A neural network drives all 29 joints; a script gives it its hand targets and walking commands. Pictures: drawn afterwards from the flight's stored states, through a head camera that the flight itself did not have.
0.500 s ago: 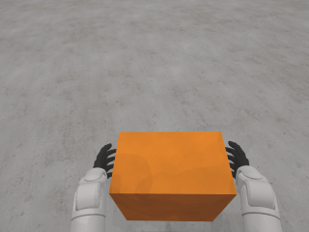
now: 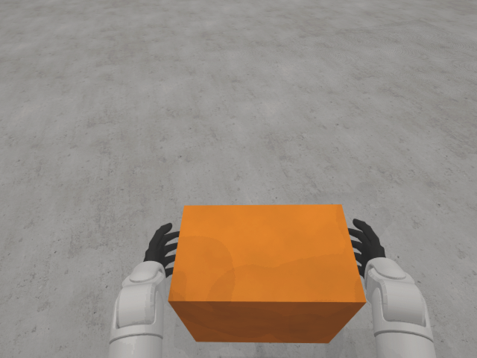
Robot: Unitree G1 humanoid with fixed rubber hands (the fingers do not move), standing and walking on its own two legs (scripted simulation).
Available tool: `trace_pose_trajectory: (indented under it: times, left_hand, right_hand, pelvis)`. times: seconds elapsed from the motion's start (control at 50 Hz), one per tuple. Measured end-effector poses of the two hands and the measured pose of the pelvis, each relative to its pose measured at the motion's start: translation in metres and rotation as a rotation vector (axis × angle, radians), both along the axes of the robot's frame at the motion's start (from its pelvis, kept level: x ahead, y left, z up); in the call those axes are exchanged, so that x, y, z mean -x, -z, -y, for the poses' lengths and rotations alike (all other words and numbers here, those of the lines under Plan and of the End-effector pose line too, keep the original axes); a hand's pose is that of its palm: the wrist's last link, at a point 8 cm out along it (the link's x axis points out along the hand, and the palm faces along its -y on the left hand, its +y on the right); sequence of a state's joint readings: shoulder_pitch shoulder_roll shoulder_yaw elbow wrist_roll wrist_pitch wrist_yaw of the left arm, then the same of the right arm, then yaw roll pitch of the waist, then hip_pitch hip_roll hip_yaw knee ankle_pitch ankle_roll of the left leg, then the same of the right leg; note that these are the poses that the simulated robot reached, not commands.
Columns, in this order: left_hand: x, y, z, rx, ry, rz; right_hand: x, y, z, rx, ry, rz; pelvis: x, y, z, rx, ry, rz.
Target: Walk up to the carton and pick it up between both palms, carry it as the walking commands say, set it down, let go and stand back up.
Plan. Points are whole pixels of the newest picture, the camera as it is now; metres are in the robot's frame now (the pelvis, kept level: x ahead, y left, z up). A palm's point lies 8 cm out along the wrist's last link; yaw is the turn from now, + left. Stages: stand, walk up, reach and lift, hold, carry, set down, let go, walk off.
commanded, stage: hold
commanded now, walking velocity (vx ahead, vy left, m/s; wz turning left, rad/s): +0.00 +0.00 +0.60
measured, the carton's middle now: (261, 279) +0.28 +0.00 -0.04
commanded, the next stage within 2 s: carry in 0.02 s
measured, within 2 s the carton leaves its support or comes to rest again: neither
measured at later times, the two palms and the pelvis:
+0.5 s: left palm (66, 271) +0.23 +0.30 +0.08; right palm (280, 205) +0.36 -0.04 +0.08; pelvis -0.04 +0.02 -0.02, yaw +18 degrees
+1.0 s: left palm (38, 296) +0.19 +0.31 +0.09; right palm (264, 207) +0.35 -0.01 +0.09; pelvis -0.04 +0.02 -0.01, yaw +27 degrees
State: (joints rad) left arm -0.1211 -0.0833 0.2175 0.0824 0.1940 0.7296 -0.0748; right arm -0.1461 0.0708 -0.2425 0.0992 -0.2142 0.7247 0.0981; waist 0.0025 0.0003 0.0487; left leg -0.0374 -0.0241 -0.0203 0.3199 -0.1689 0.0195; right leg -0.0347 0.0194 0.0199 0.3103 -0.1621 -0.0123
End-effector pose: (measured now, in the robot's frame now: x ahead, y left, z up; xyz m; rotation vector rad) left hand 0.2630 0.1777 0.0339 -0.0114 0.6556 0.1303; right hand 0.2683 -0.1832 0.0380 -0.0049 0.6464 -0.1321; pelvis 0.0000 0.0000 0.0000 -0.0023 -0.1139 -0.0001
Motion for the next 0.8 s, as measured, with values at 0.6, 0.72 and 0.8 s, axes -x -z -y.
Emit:
trace_pose_trajectory:
  times: [0.6, 0.72, 0.8]
  left_hand:
    - [0.045, -0.054, -0.141, 0.012, -0.423, -0.056]
    - [0.062, -0.054, -0.135, 0.012, -0.483, -0.052]
    - [0.069, -0.05, -0.123, 0.023, -0.487, -0.085]
  right_hand:
    - [-0.098, -0.053, -0.175, -0.003, -0.389, -0.063]
    - [-0.097, -0.048, -0.177, -0.038, -0.42, -0.067]
    - [-0.089, -0.042, -0.165, -0.036, -0.415, -0.102]
  pelvis:
    - [0.043, 0.02, -0.007, 0.072, -0.359, -0.23]
    - [0.049, 0.023, 0.011, 0.067, -0.401, -0.225]
    - [0.049, 0.016, 0.014, 0.041, -0.433, -0.217]
